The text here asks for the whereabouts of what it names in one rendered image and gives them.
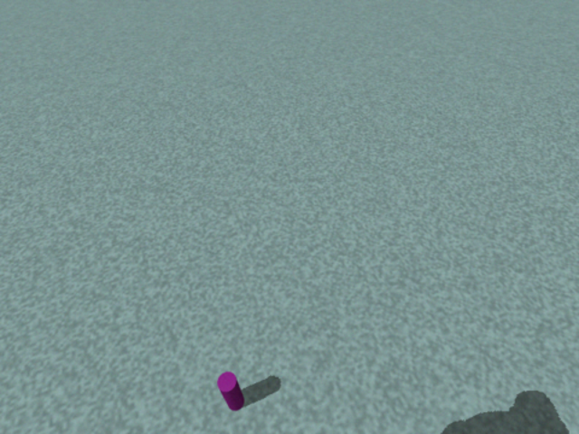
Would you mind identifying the can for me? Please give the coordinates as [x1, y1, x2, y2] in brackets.
[217, 372, 244, 410]

